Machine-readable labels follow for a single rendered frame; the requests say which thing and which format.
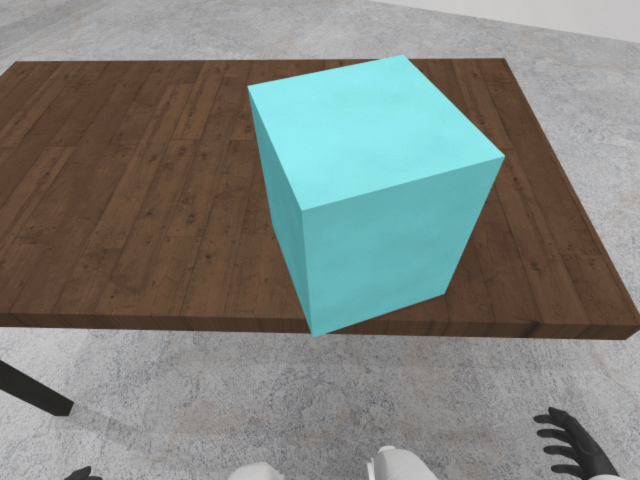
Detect right robot hand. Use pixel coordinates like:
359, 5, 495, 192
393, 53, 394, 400
534, 407, 620, 480

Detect table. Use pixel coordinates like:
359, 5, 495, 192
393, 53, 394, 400
0, 58, 640, 416

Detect robot right thigh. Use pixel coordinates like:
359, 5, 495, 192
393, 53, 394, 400
366, 449, 439, 480

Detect carton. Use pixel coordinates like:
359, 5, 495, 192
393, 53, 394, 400
247, 55, 505, 338

